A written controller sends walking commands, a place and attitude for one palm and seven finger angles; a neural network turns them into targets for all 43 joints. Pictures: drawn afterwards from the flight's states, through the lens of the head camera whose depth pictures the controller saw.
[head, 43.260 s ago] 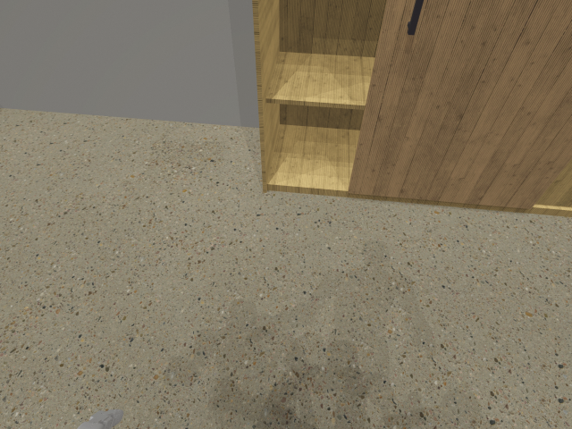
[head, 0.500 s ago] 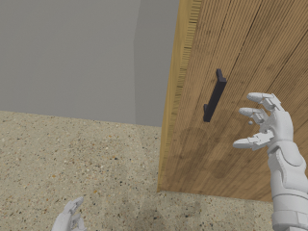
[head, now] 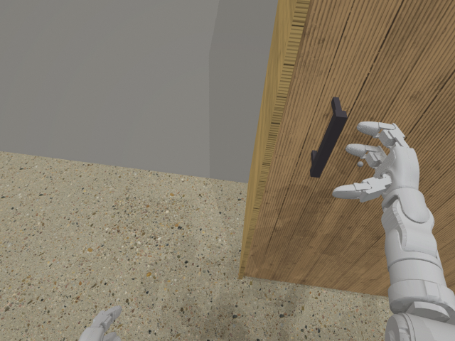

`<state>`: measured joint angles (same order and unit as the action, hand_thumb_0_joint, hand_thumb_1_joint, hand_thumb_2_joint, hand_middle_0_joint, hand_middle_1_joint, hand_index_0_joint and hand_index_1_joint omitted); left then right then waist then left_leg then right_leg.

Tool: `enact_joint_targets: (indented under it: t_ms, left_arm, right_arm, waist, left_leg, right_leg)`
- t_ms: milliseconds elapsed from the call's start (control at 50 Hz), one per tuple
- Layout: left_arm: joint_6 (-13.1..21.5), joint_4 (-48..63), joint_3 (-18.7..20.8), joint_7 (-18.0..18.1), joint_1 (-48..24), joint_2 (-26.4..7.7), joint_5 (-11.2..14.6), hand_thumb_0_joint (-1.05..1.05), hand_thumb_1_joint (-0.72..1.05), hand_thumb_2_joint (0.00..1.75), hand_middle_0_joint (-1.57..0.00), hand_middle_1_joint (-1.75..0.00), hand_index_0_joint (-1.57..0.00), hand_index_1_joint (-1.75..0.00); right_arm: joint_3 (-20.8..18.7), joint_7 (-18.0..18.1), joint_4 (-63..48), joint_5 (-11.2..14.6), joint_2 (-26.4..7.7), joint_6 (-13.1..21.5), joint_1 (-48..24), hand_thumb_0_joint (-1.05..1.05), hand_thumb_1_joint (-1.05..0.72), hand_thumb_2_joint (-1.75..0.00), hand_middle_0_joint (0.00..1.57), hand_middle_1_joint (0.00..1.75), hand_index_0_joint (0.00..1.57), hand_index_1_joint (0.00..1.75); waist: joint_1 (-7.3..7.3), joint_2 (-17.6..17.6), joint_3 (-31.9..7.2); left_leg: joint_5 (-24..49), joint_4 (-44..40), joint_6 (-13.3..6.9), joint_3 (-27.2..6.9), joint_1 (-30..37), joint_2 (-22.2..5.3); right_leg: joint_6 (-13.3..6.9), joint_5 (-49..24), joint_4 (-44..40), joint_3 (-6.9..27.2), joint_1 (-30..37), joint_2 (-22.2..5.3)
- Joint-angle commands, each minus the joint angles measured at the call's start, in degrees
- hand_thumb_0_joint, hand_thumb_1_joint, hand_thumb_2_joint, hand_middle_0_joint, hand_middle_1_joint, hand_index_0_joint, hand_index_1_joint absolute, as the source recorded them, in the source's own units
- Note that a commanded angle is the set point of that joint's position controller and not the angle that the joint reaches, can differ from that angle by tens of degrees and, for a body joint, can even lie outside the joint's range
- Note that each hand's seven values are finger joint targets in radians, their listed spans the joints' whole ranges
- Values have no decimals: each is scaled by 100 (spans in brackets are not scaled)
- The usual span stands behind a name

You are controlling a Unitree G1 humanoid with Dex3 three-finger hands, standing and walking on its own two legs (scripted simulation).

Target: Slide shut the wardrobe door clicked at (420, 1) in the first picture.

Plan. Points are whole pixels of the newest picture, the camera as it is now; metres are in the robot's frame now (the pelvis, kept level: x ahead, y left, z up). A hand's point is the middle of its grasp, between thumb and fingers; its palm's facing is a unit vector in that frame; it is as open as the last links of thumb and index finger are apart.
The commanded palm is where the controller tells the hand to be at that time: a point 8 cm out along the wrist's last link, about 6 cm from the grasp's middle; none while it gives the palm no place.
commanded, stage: move the hooked fingers beside the handle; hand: right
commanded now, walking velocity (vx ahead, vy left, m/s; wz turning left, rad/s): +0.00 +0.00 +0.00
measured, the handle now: (325, 139) +0.46 -0.14 +0.13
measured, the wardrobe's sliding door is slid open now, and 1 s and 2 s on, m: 0.00 0.00 0.00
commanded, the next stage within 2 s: feel for the door with the fingertips in 0.70 s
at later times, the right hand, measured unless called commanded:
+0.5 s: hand (355, 162) +0.41 -0.18 +0.13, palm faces +0.07 +1.00 -0.01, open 14.0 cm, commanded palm +0.38 -0.23 +0.13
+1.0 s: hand (346, 167) +0.40 -0.16 +0.13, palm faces +0.05 +1.00 +0.00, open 14.0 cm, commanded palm +0.37 -0.21 +0.13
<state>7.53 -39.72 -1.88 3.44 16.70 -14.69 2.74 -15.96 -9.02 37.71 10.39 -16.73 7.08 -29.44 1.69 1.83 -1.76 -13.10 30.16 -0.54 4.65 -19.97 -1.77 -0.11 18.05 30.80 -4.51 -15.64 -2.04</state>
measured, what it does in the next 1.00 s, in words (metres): stands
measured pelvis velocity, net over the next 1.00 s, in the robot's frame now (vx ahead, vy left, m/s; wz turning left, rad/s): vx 0.01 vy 0.00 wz -0.01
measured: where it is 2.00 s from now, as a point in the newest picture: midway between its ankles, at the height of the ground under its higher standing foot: outside the picture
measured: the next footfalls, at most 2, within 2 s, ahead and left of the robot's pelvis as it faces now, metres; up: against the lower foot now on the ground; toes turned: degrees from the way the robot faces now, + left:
none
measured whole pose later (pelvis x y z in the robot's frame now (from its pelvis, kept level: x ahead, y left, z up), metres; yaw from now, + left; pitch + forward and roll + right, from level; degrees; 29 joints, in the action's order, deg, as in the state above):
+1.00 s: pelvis +0.01 +0.00 +0.00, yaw -1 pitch +3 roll +0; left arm 6.7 -39.3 -1.2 2.5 16.4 -14.3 2.8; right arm -10.7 -5.4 30.8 10.1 -12.4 6.1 -25.7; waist 0.8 2.3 -2.0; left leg -14.0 30.2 -0.2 5.0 -19.0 -2.0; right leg -0.3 18.9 31.1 -4.0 -15.1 -1.8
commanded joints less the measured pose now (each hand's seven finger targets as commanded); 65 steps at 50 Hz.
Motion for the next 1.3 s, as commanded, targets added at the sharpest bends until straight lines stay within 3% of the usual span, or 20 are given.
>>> enact_joint_targets:
  t_ms: [0, 20, 80, 120, 220, 260, 340, 420, 460, 520, 600, 720, 840, 940, 980, 1040, 1100, 1120, 1180, 1280]
  left_arm:
    - [233, 869, 284, 15, -181, -749, 18, 0, 90, 90, -20, -30, -20, -30]
    - [216, 867, 292, 12, -169, -769, 21, 0, 90, 90, -20, -30, -20, -30]
    - [240, 873, 279, 24, -216, -725, 58, 0, 90, 90, -20, -30, -20, -30]
    - [269, 835, 291, 26, -212, -726, 68, 0, 90, 90, -20, -30, -20, -30]
    - [241, 737, 278, 62, -206, -765, 63, 0, 90, 90, -20, -30, -20, -30]
    - [243, 722, 260, 67, -217, -743, 56, 0, 90, 90, -20, -30, -20, -30]
    - [242, 726, 254, 52, -186, -735, 23, 0, 90, 90, -20, -30, -20, -30]
    - [181, 714, 238, 44, -140, -764, 25, 0, 90, 90, -20, -30, -20, -30]
    - [152, 788, 228, 33, -149, -754, 22, 0, 90, 90, -20, -30, -20, -30]
    - [143, 804, 259, 17, -87, -759, 20, 0, 90, 90, -20, -30, -20, -30]
    - [156, 848, 272, 4, -116, -720, 42, 0, 90, 90, -20, -30, -20, -30]
    - [148, 827, 311, -20, -76, -746, 12, 0, 90, 90, -20, -30, -20, -30]
    - [191, 845, 320, -48, -178, -685, 41, 0, 90, 90, -20, -30, -20, -30]
    - [172, 770, 294, -43, -262, -680, 44, 0, 90, 90, -20, -30, -20, -30]
    - [186, 794, 287, -49, -292, -645, 21, 0, 90, 90, -20, -30, -20, -30]
    - [171, 799, 279, -68, -307, -625, -11, 0, 90, 90, -20, -30, -20, -30]
    - [173, 814, 250, -70, -392, -583, -1, 0, 90, 90, -20, -30, -20, -30]
    - [145, 773, 253, -64, -364, -620, -4, 0, 90, 90, -20, -30, -20, -30]
    - [124, 845, 236, -68, -428, -577, 0, 0, 90, 90, -20, -30, -20, -30]
    - [61, 836, 228, -17, -404, -596, 10, 0, 90, 90, -20, -30, -20, -30]
  right_arm:
    - [-496, 5, -1491, 100, -1454, 514, -1824, 0, 50, -30, 30, 120, 30, 120]
    - [-547, -1, -1634, 106, -1578, 561, -1840, 0, 50, -30, 30, 120, 30, 120]
    - [-151, -59, -1810, 143, -1155, 541, -2031, 0, 50, -30, 30, 120, 30, 120]
    - [56, -57, -1774, 177, -894, 482, -2027, 0, 50, -30, 30, 120, 30, 120]
    - [79, 73, -1663, 121, -975, 384, -2412, 0, 50, -30, 30, 120, 30, 120]
    - [52, 146, -1629, 73, -1033, 410, -2607, 0, 50, -30, 30, 120, 30, 120]
    - [-38, 200, -1442, 37, -1061, 501, -2468, 0, 50, -30, 30, 120, 30, 120]
    - [-112, 206, -964, -31, -1171, 445, -2543, 0, 50, -30, 30, 120, 30, 120]
    - [-289, 192, -1001, -28, -1329, 451, -2341, 0, 50, -30, 30, 120, 30, 120]
    - [-174, 134, -1035, 3, -1189, 490, -2417, 0, 50, -30, 30, 120, 30, 120]
    - [86, 69, -1357, 54, -903, 522, -2554, 0, 50, -30, 30, 120, 30, 120]
    - [-184, 139, -1666, 60, -1159, 480, -1991, 0, 50, -30, 30, 120, 30, 120]
    - [339, 190, -2095, 84, -537, 382, -2040, 0, 50, -30, 30, 120, 30, 120]
    - [421, 419, -1955, 8, -448, 252, -2102, 0, 50, -30, 30, 120, 30, 120]
    - [472, 535, -2063, -70, -365, 262, -2163, 0, 50, -30, 30, 120, 30, 120]
    - [388, 683, -2118, -110, -423, 298, -2115, 0, 50, -30, 30, 120, 30, 120]
    - [483, 749, -1972, -119, -249, 291, -2092, 0, 50, -30, 30, 120, 30, 120]
    - [356, 783, -1780, -126, -387, 265, -2059, 0, 50, -30, 30, 120, 30, 120]
    - [355, 796, -1859, -175, -397, 273, -2091, 0, 50, -30, 30, 120, 30, 120]
    - [177, 699, -1715, -129, -668, 309, -2336, 0, 50, -30, 30, 120, 30, 120]
  waist:
    - [-180, -92, -1803]
    - [-159, -205, -1839]
    - [-47, 104, -1617]
    - [38, -100, -1418]
    - [100, -217, -1340]
    - [102, 19, -1437]
    - [3, -137, -1678]
    - [33, -306, -1429]
    - [-79, -51, -1612]
    - [14, -350, -1647]
    - [66, 3, -1708]
    - [-49, -147, -1863]
    - [44, -25, -1710]
    - [76, -246, -1357]
    - [1, -21, -1540]
    - [-35, -246, -1768]
    - [-41, -278, -1591]
    - [-21, -563, -1458]
    - [-87, -193, -1557]
    - [-30, -298, -1564]
  left_leg:
    - [1791, -163, -85, -327, 1331, 93]
    - [1833, -169, -82, -334, 1405, 100]
    - [1624, -219, -84, -292, 1116, 127]
    - [1441, -287, -78, -261, 935, 147]
    - [915, -351, -62, -269, 753, 136]
    - [881, -328, -69, -270, 718, 129]
    - [1202, -224, -81, -265, 916, 133]
    - [1162, -221, -77, -261, 857, 120]
    - [1357, -176, -94, -296, 1018, 103]
    - [1580, -148, -81, -272, 1033, 126]
    - [1600, -140, -76, -264, 895, 139]
    - [1980, -118, -80, -263, 1184, 141]
    - [1832, -173, -74, -210, 982, 157]
    - [1407, -245, -54, -194, 799, 151]
    - [1452, -180, -84, -188, 843, 129]
    - [1642, -146, -69, -209, 1044, 128]
    - [1619, -158, -62, -206, 1019, 113]
    - [1548, -196, -52, -216, 1026, 121]
    - [1584, -189, -64, -266, 1095, 93]
    - [1653, -248, -42, -343, 1238, 90]
  right_leg:
    - [-101, -1626, -408, 256, 84, 111]
    - [-113, -1682, -392, 263, 86, 93]
    - [-91, -1546, -446, 270, 211, 91]
    - [-105, -1425, -442, 309, 241, 60]
    - [-115, -966, -466, 363, 161, 80]
    - [-99, -958, -469, 383, 230, 94]
    - [-91, -1268, -434, 386, 266, 78]
    - [-100, -1167, -417, 374, 33, 82]
    - [-88, -1308, -405, 324, 28, 113]
    - [-108, -1497, -331, 325, 52, 80]
    - [-86, -1539, -316, 315, 223, 85]
    - [-94, -1932, -287, 303, 251, 69]
    - [-80, -1925, -334, 323, 438, 63]
    - [-82, -1434, -389, 341, 262, 73]
    - [-60, -1560, -384, 370, 358, 87]
    - [-72, -1692, -356, 349, 386, 81]
    - [-61, -1584, -379, 308, 290, 85]
    - [-86, -1497, -383, 320, 176, 71]
    - [-84, -1467, -394, 256, 208, 114]
    - [-106, -1390, -396, 210, 104, 122]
